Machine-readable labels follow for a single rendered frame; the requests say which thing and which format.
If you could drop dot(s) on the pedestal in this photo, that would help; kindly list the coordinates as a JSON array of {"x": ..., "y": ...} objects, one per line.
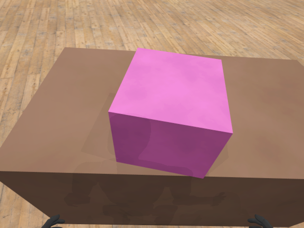
[{"x": 60, "y": 157}]

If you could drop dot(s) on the robot left hand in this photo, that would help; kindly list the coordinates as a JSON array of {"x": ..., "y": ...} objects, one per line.
[{"x": 52, "y": 221}]

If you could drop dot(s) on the carton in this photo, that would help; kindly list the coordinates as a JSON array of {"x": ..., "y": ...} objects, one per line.
[{"x": 171, "y": 113}]

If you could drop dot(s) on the robot right hand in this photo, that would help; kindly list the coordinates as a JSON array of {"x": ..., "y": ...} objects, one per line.
[{"x": 261, "y": 221}]

